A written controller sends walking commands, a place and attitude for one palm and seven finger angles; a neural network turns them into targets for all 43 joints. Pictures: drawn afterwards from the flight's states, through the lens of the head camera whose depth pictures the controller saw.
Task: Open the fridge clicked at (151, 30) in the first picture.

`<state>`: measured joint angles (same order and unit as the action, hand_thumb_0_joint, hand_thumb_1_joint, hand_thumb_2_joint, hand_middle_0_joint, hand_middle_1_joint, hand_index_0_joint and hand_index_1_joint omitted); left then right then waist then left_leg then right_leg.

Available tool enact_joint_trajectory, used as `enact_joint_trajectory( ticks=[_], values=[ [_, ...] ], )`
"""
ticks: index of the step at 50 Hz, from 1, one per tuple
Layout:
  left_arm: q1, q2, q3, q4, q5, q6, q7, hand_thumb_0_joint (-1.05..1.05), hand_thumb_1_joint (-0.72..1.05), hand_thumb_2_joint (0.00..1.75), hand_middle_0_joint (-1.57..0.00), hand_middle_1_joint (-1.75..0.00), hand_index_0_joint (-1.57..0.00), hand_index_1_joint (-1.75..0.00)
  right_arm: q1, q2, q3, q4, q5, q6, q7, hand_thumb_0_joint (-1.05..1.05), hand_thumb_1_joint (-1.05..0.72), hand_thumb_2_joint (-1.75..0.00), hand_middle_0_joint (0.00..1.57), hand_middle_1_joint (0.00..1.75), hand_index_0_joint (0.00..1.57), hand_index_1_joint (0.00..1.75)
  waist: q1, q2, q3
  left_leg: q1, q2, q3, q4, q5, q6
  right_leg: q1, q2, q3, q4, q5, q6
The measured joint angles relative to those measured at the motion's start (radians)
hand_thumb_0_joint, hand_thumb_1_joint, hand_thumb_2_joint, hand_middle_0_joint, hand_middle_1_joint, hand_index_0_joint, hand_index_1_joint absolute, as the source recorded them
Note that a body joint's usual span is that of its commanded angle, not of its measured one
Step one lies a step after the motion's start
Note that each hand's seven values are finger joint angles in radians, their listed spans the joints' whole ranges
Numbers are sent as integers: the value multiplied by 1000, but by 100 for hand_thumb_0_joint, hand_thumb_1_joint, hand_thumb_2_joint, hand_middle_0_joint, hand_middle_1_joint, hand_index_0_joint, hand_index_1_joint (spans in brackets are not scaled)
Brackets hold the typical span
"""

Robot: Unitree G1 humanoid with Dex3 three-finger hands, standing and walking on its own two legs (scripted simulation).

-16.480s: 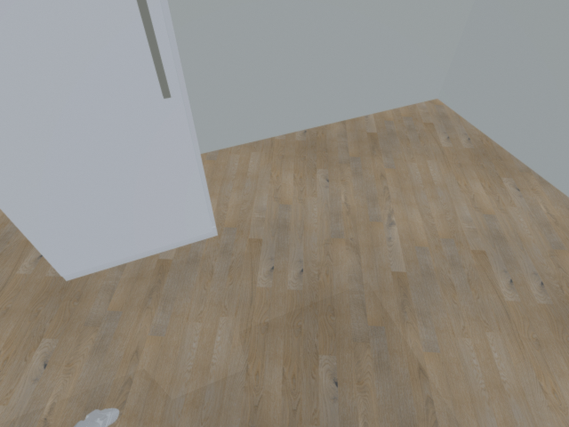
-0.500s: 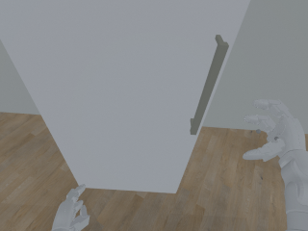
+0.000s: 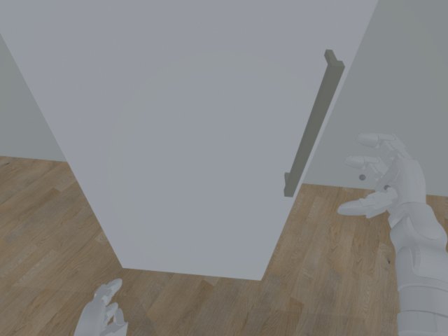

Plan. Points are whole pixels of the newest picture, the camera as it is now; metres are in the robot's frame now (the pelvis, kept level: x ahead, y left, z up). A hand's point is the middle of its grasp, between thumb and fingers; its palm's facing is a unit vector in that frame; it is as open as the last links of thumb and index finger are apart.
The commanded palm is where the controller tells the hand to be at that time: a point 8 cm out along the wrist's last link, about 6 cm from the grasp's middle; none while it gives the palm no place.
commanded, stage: move the hooked fingers beside the handle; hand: right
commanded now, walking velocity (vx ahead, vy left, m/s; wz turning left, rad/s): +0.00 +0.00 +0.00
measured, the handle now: (305, 135) +0.45 -0.13 +0.15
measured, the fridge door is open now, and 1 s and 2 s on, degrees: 0 0 0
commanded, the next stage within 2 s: feel for the door with the fingertips in 1.18 s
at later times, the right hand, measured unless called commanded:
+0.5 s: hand (330, 160) +0.39 -0.16 +0.14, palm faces +0.05 +1.00 -0.01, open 14.0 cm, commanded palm +0.36 -0.22 +0.14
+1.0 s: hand (337, 168) +0.37 -0.17 +0.14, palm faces +0.05 +1.00 +0.00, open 14.0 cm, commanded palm +0.35 -0.22 +0.14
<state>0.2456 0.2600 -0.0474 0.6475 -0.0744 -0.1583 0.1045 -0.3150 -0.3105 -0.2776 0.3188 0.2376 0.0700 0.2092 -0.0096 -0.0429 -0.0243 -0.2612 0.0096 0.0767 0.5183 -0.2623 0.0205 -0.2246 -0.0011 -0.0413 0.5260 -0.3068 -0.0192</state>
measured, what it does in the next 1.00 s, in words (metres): stands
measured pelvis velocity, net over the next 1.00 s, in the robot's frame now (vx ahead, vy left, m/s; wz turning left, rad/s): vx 0.00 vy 0.00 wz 0.01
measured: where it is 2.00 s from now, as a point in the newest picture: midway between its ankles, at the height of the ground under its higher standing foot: outside the picture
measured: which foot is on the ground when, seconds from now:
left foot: down 0.00-1.00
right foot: down 0.00-1.00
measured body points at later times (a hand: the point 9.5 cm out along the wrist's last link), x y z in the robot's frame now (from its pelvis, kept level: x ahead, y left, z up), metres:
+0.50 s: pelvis +0.00 +0.00 +0.00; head +0.01 +0.02 +0.45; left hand +0.13 +0.25 -0.11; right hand +0.38 -0.22 +0.15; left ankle +0.01 +0.11 -0.74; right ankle -0.02 -0.10 -0.74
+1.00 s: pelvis +0.00 +0.00 +0.00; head -0.01 +0.02 +0.45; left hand +0.15 +0.25 -0.10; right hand +0.37 -0.22 +0.15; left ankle +0.01 +0.11 -0.74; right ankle -0.02 -0.10 -0.74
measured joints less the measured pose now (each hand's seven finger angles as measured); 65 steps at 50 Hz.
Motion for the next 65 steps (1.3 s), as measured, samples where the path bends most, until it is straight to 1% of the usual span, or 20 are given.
enact_joint_trajectory(
  ticks=[9, 15, 23, 27, 30, 38, 46, 53, 59, 65],
  values=[
    [1, -1, 1, 7, 0, 17, -5, 1, 90, 90, -20, -30, -21, -30, -61, 19, 35, 58, -15, -9, -30, -1, 50, -30, 30, 120, 30, 120, 4, 3, 1, -11, 1, 2, 4, 0, 1, -11, 1, 2, 3, 2, 0],
    [3, -4, 2, 12, 3, 25, -11, 1, 90, 90, -20, -30, -21, -30, -106, 40, 61, 100, -26, -30, -58, -1, 50, -30, 30, 120, 30, 120, 9, 2, 1, -21, 1, 1, 9, 0, 2, -20, 1, 1, 6, 2, 1],
    [12, -9, 3, 13, 8, 46, -22, 1, 90, 90, -20, -30, -21, -30, -155, 54, 63, 168, -47, -54, -93, -1, 50, -30, 30, 120, 30, 120, 20, 3, -3, -39, -3, -8, 15, 0, 5, -31, -4, -8, 6, 2, 4],
    [24, -8, 8, 8, 8, 53, -27, 1, 90, 90, -20, -30, -21, -30, -138, 48, 43, 164, -49, -71, -94, -1, 50, -30, 30, 120, 30, 120, 24, 1, -6, -38, -9, -16, 12, 1, 6, -26, -9, -16, 1, 1, 5],
    [34, -5, 12, 6, 6, 56, -29, 1, 90, 90, -20, -30, -21, -30, -119, 43, 37, 153, -44, -79, -85, -1, 50, -30, 30, 120, 30, 120, 22, -1, -7, -35, -11, -18, 9, 1, 7, -21, -10, -17, -2, 0, 6],
    [32, 4, 18, 9, 2, 57, -23, 1, 90, 90, -20, -30, -21, -30, -82, 38, 37, 118, -32, -70, -70, -1, 50, -30, 30, 120, 30, 120, 12, -1, -5, -23, -12, -10, 3, 3, 9, -16, -12, -10, -2, 1, 8],
    [5, 4, 15, 5, 2, 49, -20, 1, 90, 90, -20, -30, -21, -30, -90, 51, 61, 108, -28, -66, -67, -1, 50, -30, 30, 120, 30, 120, 4, -2, -7, -19, -8, -3, 4, 5, 8, -16, -8, -3, 2, 4, 6],
    [-15, -7, 2, -8, 3, 56, -21, 1, 90, 90, -20, -30, -21, -30, -117, 45, 58, 151, -38, -55, -78, -1, 50, -29, 30, 120, 30, 120, 9, 3, -6, -28, -7, -4, 9, 7, 7, -25, -7, -3, 8, 5, 5],
    [-1, -11, 0, -8, 5, 54, -24, 1, 90, 90, -20, -30, -21, -30, -119, 42, 50, 149, -34, -77, -70, -1, 50, -30, 30, 120, 30, 120, 8, 4, -8, -29, -7, -8, 7, 8, 5, -26, -6, -7, 9, 5, 3],
    [17, -7, 2, -2, 3, 60, -25, 1, 90, 90, -20, -30, -21, -30, -112, 37, 50, 150, -32, -66, -63, -1, 50, -30, 30, 120, 30, 120, 9, 4, -10, -31, -5, -9, 7, 9, 2, -29, -5, -8, 11, 3, 0]
  ],
)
